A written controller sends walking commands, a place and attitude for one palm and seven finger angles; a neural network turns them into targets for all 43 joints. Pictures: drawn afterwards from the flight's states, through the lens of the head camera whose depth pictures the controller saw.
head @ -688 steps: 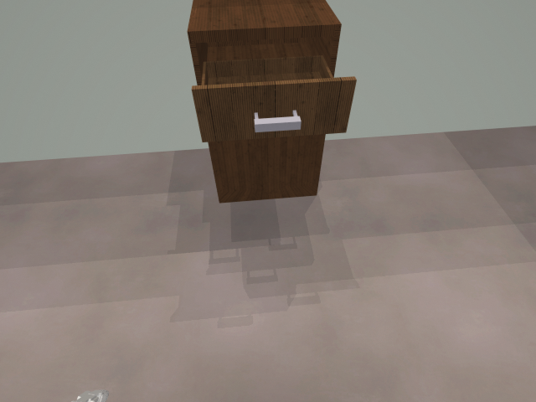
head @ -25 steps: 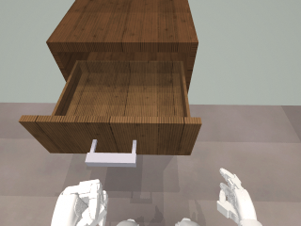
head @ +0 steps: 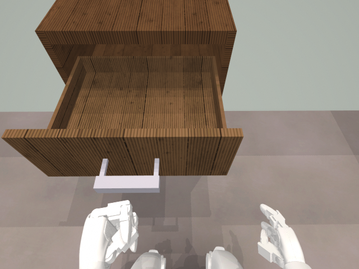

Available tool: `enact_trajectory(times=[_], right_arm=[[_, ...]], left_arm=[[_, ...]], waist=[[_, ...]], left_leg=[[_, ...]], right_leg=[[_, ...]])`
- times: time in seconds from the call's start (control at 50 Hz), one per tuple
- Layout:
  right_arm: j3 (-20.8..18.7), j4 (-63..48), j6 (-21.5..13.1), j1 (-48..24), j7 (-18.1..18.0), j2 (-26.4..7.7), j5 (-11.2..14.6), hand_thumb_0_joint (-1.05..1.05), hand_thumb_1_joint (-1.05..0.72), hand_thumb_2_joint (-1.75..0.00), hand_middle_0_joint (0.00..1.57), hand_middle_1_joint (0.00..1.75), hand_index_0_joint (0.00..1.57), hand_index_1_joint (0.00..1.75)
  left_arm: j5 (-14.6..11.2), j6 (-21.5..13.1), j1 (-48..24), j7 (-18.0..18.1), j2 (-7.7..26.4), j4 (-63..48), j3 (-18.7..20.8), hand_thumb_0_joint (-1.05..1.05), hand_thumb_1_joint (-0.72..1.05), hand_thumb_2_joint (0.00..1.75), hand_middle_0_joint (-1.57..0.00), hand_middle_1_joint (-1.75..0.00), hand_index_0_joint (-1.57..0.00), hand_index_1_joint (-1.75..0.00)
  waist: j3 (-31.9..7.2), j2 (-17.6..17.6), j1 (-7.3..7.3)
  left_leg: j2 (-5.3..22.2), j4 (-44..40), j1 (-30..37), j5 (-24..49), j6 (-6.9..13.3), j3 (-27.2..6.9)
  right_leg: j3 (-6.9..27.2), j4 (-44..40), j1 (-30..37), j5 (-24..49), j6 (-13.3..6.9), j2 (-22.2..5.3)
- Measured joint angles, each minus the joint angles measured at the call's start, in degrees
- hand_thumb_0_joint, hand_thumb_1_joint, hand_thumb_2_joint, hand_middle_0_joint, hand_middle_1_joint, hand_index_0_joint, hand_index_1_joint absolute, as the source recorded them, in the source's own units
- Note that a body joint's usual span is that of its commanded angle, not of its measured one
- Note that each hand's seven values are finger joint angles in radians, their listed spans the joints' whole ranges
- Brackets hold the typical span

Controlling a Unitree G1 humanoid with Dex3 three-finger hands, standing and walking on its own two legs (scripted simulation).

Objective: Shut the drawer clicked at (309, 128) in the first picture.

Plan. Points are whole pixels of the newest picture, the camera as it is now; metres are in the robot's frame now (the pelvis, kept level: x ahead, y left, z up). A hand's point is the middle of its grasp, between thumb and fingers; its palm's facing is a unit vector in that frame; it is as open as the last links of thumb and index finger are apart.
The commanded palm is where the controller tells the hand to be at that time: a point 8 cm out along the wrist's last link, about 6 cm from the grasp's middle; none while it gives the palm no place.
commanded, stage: bring the fist close to the handle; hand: left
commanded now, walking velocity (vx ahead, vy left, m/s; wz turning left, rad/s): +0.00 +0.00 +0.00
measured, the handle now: (129, 173) +0.31 +0.13 +0.03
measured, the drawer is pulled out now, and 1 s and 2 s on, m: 0.30 0.29 0.18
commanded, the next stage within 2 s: push the drawer shut in 0.68 s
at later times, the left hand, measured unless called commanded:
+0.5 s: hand (148, 218) +0.22 +0.08 +0.04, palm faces +0.03 -1.00 +0.02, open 3.3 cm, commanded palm +0.19 +0.13 +0.04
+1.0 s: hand (148, 212) +0.23 +0.08 +0.03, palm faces +0.02 -1.00 +0.00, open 3.2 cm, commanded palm +0.22 +0.13 +0.04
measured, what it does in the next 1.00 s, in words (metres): stands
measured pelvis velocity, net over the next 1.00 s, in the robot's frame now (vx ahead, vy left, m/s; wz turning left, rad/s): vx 0.00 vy -0.01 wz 0.01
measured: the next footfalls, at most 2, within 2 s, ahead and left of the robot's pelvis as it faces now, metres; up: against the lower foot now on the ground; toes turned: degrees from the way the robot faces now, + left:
none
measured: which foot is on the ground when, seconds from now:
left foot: down 0.00-1.00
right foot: down 0.00-1.00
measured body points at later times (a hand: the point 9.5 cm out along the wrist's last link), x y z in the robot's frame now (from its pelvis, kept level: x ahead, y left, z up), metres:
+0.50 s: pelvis +0.00 +0.00 -0.01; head +0.09 -0.01 +0.43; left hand +0.21 +0.13 +0.04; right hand +0.19 -0.22 -0.09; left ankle -0.02 +0.11 -0.64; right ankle +0.02 -0.11 -0.64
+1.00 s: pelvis +0.00 -0.01 -0.01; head +0.09 -0.01 +0.43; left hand +0.23 +0.13 +0.03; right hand +0.20 -0.23 -0.10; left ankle -0.02 +0.11 -0.64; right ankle +0.02 -0.11 -0.64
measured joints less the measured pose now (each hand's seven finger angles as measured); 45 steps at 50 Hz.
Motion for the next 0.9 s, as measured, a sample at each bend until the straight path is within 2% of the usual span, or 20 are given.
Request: enact_trajectory(times=[0.34, 0.44, 0.64, 0.82, 0.9], right_arm=[[0.5, 1.5, 1.1, -2.0, 0.4, 0.5, -0.7, 0.01, -0.90, -0.90, 0.20, 0.30, 0.20, 0.30], [0.3, 1.3, 1.9, -1.5, 0.6, 0.4, -0.5, 0.01, -0.90, -0.90, 0.20, 0.30, 0.20, 0.30], [0.3, 1.5, 2.0, -1.1, 0.6, 0.3, -0.7, 0.01, -0.90, -0.90, 0.20, 0.30, 0.20, 0.30], [0.2, 1.5, 1.8, -1.9, 0.4, 0.1, -0.5, 0.01, -0.90, -0.90, 0.20, 0.30, 0.20, 0.30], [0.3, 1.7, 1.6, -2.4, 0.1, 0.0, -0.6, 0.01, -0.90, -0.90, 0.20, 0.30, 0.20, 0.30]], left_arm=[[1.4, -0.5, -10.7, 2.7, -0.7, 8.4, -0.2, 0.02, 0.91, 0.90, -1.40, -1.60, -1.40, -1.60], [1.4, 0.0, -10.1, 3.4, -0.8, 7.3, -0.8, 0.02, 0.91, 0.90, -1.40, -1.60, -1.40, -1.60], [2.2, -1.3, -9.1, 4.3, -1.1, 8.1, -1.4, 0.02, 0.91, 0.90, -1.40, -1.60, -1.40, -1.60], [1.7, -1.9, -9.0, 3.7, -0.7, 8.0, -0.7, 0.02, 0.91, 0.90, -1.40, -1.60, -1.40, -1.60], [1.7, -1.8, -11.1, 3.6, -0.1, 9.2, -0.5, 0.02, 0.91, 0.90, -1.40, -1.60, -1.40, -1.60]], waist=[[-0.6, -0.6, -0.38], [-0.5, -0.1, -0.52], [-0.5, -0.2, -0.52], [-0.4, -0.1, -0.36], [-0.2, 0.0, -0.38]], left_leg=[[-0.1, 3.7, -5.7, -0.8, -0.2, -0.3], [-0.1, 3.1, -5.3, -0.7, -0.2, -0.2], [-0.1, 2.4, -4.9, -0.5, -0.4, 0.0], [-0.1, 2.6, -4.9, -0.6, -0.6, -0.3], [-0.1, 2.9, -5.4, -0.5, -0.6, -0.6]], right_leg=[[-0.3, 3.6, -5.7, -0.8, -0.3, -0.2], [-0.2, 3.1, -5.2, -0.7, -0.3, -0.2], [-0.1, 2.7, -5.1, -0.7, -0.4, -0.2], [-0.3, 2.9, -5.0, -0.9, -0.6, -0.1], [-0.6, 3.1, -5.3, -0.8, -0.6, -0.2]])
